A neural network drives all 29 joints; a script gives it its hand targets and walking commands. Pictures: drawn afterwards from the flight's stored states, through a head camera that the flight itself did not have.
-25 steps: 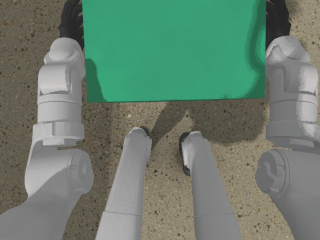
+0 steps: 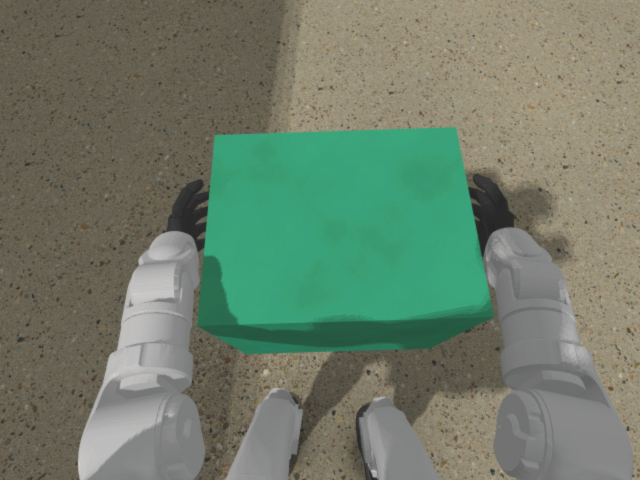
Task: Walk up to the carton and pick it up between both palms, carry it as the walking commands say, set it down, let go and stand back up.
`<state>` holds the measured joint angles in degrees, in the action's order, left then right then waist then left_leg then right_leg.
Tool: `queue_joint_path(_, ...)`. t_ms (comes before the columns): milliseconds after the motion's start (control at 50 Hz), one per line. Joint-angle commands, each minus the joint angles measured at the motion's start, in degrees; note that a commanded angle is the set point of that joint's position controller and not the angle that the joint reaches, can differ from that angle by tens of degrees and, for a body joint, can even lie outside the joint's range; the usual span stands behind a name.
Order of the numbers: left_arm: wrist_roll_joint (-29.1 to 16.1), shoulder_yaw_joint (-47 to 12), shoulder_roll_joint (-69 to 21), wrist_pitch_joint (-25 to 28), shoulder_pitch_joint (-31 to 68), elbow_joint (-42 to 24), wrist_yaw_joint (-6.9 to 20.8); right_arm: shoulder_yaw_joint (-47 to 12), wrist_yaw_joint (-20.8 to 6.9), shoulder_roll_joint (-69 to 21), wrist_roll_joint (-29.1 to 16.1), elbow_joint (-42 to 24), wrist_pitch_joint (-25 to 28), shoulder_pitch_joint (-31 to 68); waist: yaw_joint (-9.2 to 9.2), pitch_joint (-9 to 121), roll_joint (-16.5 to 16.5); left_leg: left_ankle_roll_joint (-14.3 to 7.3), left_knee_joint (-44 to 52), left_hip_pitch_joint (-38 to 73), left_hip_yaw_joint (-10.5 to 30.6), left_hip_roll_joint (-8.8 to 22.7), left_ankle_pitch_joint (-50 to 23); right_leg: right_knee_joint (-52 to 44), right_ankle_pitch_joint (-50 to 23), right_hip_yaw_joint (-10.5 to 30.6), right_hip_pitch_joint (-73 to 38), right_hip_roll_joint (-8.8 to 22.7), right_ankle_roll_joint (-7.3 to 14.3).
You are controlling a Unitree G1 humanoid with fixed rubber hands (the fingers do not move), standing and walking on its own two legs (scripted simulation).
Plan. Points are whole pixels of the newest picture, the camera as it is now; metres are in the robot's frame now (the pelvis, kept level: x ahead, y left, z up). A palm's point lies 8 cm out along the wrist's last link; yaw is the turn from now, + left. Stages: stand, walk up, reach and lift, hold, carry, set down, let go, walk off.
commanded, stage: reach and lift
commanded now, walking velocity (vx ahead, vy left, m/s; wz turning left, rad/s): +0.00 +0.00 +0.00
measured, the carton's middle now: (336, 256) +0.41 +0.00 -0.10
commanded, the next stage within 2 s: none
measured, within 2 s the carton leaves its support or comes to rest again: neither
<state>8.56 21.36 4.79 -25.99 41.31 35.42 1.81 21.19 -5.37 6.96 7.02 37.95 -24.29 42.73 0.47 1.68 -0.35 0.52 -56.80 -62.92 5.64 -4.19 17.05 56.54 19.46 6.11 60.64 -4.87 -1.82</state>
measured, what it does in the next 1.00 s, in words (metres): rises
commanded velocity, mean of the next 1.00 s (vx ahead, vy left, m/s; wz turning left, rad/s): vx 0.00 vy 0.00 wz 0.00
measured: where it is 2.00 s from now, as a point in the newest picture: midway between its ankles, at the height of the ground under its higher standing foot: (327, 461)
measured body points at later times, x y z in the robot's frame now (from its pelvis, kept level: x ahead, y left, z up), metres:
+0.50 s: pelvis +0.08 -0.01 +0.07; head +0.17 +0.00 +0.51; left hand +0.39 +0.19 +0.02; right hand +0.41 -0.20 +0.03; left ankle +0.09 +0.11 -0.66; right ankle +0.07 -0.13 -0.66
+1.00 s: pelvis +0.08 -0.01 +0.09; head +0.08 +0.00 +0.54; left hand +0.37 +0.19 +0.09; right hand +0.39 -0.20 +0.10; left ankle +0.09 +0.11 -0.66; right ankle +0.07 -0.13 -0.66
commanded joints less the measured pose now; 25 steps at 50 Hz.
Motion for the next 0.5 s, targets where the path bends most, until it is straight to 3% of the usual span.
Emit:
queue_joint_path(0, -6.54, -25.46, -57.44, 2.54, 30.66, -3.06, 18.37, -24.56, -15.44, -61.49, -6.52, -2.15, 1.93, 32.21, 0.22, 40.44, -0.15, -1.33, 11.13, 30.35, -4.13, -1.16, -5.36, -11.35, -4.02, -4.87, -16.61, -1.53, 2.65)
queue_joint_path(60, -3.46, -22.36, -56.75, 1.62, 24.95, -0.92, 18.33, -19.08, -15.86, -59.17, -1.98, 1.13, 0.99, 24.79, -1.59, 32.26, 0.2, -0.55, 14.89, 31.44, -3.19, -0.71, -4.23, -14.66, -2.35, -5.41, -14.5, -1.41, 3.41)
queue_joint_path(140, -2.35, -22.39, -56.47, 0.99, 18.51, -2.95, 18.16, -17.72, -16.34, -58.62, -0.34, -0.44, 0.17, 17.25, -2.63, 31.31, 1.66, -0.05, 18.11, 36.95, -2.9, -0.84, -10.83, -18.01, -8.87, -5.11, -19.84, -1.31, 3.5)
queue_joint_path(240, -4.19, -29.1, -58.43, 1.89, 12.36, -9.12, 17.4, -25.71, -16.33, -60.31, -3.71, -8.41, 1.13, 12.71, -0.83, 37.38, 2.63, 0.15, 19.88, 44.32, -2.35, -1.23, -26.01, -20.59, -22.69, -3.56, -28.63, -1.29, 2.72)
queue_joint_path(320, -6.9, -35.83, -59.2, 3.36, 8.82, -15.67, 16.47, -34.13, -15.26, -62.92, -7.66, -16.14, 2.42, 10.57, 0.71, 44.95, 0.61, 0.13, 20.84, 49.04, -1.9, -1.87, -35.95, -22.25, -33.76, -2.43, -37.5, -1.36, 1.53)
queue_joint_path(380, -7.82, -38.19, -58.23, 3.88, 5.36, -18.29, 16.09, -37.96, -14.02, -63.84, -8.98, -20.04, 2.73, 7.98, 1.3, 45.7, -1.56, -0.17, 22.69, 48.94, -1.73, -2.32, -37.49, -23.93, -39.35, -1.52, -43.73, -1.05, 0.93)
queue_joint_path(480, -7.57, -37.76, -56.23, 2.79, -0.45, -18.37, 16.33, -37.5, -12.44, -62.25, -7.49, -20.66, 1.5, 1.91, 0.61, 36.85, -2.65, -0.51, 27.43, 49.09, -1.78, -2.47, -32.72, -28.27, -37.62, -0.99, -48.01, -0.44, 0.78)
